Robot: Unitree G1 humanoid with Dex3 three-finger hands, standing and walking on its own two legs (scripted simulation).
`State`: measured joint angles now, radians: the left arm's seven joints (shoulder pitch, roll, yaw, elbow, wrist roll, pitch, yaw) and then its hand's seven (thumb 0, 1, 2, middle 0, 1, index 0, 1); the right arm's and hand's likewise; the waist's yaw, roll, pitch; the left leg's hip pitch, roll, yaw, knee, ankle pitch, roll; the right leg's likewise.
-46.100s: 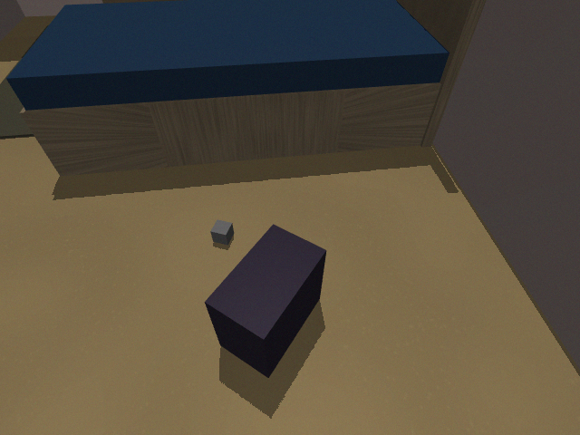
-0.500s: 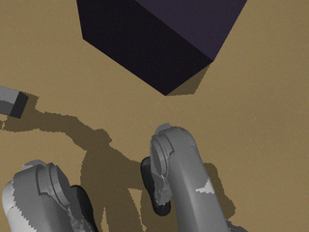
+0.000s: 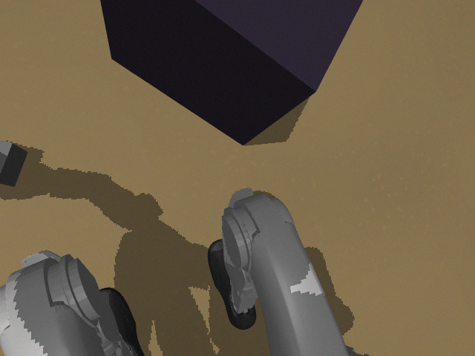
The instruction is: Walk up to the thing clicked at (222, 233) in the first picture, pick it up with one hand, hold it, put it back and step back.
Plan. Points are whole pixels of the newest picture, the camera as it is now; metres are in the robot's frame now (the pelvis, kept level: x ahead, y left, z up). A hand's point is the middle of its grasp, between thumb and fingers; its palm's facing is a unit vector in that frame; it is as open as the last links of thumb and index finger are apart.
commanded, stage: rise first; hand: left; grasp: from above
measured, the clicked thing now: out of the picture +0.49 +0.30 -0.29
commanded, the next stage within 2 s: none
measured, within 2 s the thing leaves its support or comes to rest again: neither
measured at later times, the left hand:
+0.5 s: hand out of the picture +0.46 +0.34 -0.17, palm faces -0.09 -0.41 -0.91, open 13.8 cm
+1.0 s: hand out of the picture +0.46 +0.34 -0.18, palm faces -0.07 -0.42 -0.91, open 13.5 cm
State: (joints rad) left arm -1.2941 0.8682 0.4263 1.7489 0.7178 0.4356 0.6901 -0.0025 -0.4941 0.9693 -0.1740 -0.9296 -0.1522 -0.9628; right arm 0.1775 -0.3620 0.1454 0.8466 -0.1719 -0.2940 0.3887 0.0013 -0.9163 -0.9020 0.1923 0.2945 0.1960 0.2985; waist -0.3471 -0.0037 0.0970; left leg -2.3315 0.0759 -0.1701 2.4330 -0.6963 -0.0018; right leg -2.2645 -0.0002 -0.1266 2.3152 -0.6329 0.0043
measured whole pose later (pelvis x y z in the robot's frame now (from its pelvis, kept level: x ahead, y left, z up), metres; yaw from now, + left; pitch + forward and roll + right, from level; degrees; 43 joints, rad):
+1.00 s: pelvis +0.00 +0.00 +0.01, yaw -1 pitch +33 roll -10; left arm -1.30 0.91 0.42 1.74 0.69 0.44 0.69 0.00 -0.44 0.92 -0.22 -0.88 -0.20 -0.91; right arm 0.18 -0.36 0.18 0.84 -0.18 -0.30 0.41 0.00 -0.92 -0.90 0.19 0.29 0.20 0.30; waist -0.36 -0.02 0.12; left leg -2.32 0.08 -0.18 2.42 -0.70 0.00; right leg -2.24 0.01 -0.14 2.29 -0.63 0.01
